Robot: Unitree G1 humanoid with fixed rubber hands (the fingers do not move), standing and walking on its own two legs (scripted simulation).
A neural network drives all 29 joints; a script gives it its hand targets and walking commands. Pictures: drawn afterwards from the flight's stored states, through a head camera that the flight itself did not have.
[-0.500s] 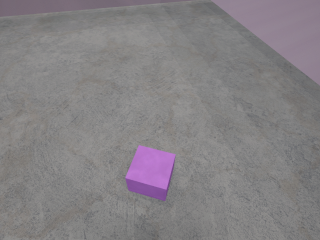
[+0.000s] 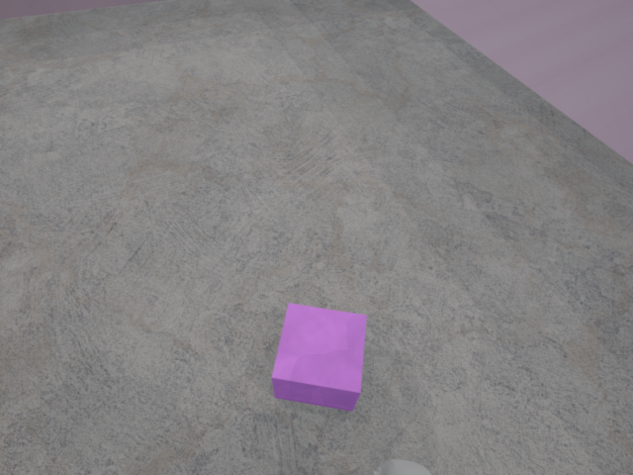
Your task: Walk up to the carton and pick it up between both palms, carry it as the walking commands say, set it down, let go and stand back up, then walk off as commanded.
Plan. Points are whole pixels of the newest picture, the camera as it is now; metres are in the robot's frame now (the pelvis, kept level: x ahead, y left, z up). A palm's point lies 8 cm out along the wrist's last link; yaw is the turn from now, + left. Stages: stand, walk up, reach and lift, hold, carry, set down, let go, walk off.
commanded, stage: walk up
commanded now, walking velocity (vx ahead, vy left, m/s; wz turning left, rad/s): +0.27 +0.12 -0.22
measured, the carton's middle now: (320, 356) +0.52 -0.02 -0.68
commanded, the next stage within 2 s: none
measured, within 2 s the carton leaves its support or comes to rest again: neither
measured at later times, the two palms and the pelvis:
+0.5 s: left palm (151, 417) +0.21 +0.26 -0.15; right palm (481, 420) +0.22 -0.24 -0.15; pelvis +0.19 +0.00 -0.01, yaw -2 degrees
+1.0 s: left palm (175, 377) +0.26 +0.22 -0.12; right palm (500, 415) +0.23 -0.28 -0.17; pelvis +0.18 -0.04 -0.01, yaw -3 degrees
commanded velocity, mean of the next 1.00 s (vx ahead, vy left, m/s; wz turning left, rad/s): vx -0.01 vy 0.03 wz -0.02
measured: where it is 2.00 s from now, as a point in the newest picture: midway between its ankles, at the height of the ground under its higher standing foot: outside the picture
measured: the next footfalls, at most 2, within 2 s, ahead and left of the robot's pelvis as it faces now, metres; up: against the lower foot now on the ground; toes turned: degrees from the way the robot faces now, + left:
right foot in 0.28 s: +0.15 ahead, -0.12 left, +0.00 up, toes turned -9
left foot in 0.54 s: +0.31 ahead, +0.14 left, +0.00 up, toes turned +2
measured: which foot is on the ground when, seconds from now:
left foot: down 0.00-0.28, up 0.30-0.52, down 0.54-0.88, up 0.90-1.00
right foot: up 0.00-0.26, down 0.28-0.54, up 0.56-0.88, down 0.90-1.00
